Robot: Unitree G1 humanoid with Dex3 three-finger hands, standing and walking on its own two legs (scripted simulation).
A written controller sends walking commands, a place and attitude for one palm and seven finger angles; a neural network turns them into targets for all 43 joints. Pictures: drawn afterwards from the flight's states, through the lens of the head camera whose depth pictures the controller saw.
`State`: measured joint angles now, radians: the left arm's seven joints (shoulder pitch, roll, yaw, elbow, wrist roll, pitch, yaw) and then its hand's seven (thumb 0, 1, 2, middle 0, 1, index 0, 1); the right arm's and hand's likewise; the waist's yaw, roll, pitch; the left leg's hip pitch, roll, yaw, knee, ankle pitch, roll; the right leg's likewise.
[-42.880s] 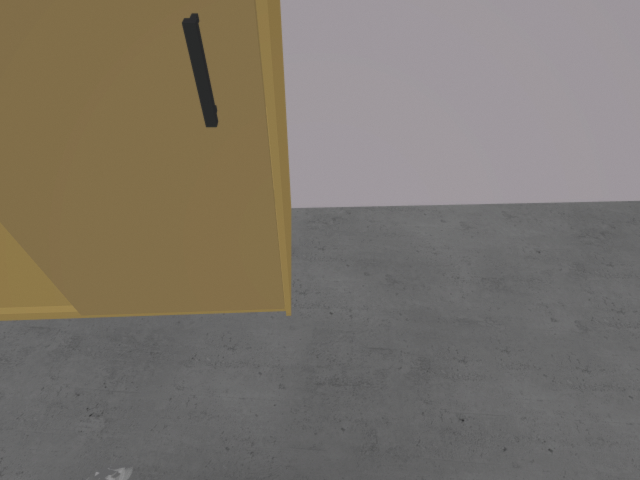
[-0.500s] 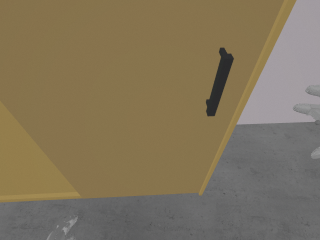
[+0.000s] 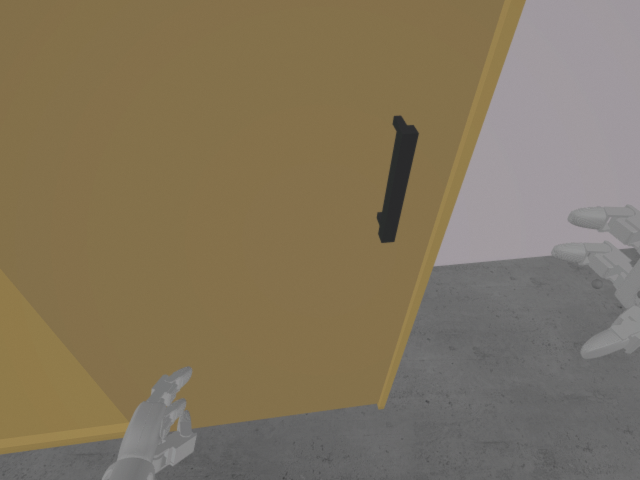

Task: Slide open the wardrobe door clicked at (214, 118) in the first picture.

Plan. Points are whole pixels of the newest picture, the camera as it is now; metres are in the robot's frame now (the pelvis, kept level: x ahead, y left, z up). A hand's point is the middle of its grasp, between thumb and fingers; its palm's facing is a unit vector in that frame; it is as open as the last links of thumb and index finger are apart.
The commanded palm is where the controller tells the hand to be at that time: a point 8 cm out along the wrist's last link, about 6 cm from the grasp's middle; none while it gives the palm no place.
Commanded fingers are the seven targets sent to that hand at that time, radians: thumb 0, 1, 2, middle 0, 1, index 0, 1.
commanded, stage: draw the hand back to the body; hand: right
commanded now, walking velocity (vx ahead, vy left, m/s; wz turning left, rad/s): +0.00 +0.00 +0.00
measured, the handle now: (392, 182) +0.49 -0.10 +0.15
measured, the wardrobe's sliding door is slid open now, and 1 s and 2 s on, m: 0.00 0.00 0.00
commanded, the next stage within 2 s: step back with the hand held close in 1.04 s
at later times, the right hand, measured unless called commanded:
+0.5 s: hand (622, 314) +0.24 -0.28 +0.18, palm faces +0.46 +0.81 -0.37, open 10.4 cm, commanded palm +0.18 -0.31 +0.19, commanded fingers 0.00 -0.65 -0.78 0.21 0.45 0.21 0.45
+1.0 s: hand (627, 354) +0.20 -0.26 +0.18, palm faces +0.48 +0.79 -0.38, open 7.5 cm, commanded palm +0.15 -0.29 +0.19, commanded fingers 0.00 -0.90 -0.90 0.20 0.30 0.20 0.30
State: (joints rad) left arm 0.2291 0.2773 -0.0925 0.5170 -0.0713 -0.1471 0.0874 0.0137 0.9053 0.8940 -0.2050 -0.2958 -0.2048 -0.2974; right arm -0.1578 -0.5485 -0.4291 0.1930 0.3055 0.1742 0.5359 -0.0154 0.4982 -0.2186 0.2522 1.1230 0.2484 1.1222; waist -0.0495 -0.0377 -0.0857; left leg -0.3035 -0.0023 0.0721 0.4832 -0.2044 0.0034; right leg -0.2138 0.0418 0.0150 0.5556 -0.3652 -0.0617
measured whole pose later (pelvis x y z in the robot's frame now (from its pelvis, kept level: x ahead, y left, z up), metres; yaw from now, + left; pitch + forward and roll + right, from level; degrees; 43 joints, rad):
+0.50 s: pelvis +0.01 +0.00 +0.01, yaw +1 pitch -1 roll +1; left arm 0.22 0.24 -0.03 0.65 0.00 -0.12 0.07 0.02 0.91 0.89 -0.20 -0.30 -0.20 -0.30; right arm 0.27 -0.38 -0.39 -0.24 0.08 -0.05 -0.06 0.00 -0.30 -0.61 0.23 0.65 0.23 0.65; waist -0.07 -0.06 -0.03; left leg -0.18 -0.01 0.04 0.38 -0.17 0.00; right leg -0.06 0.04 -0.01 0.40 -0.31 -0.06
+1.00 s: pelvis +0.00 +0.02 +0.01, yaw +1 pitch -3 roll +1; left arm 0.20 0.22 -0.03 0.66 0.01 -0.14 0.08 0.01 0.91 0.89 -0.20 -0.30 -0.20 -0.30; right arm 0.37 -0.36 -0.39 -0.32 0.07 -0.06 -0.08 0.01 -0.88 -0.89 0.21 0.31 0.21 0.31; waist -0.09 -0.06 -0.02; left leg -0.17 -0.02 0.06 0.39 -0.17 0.03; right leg -0.05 0.03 0.00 0.40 -0.30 -0.04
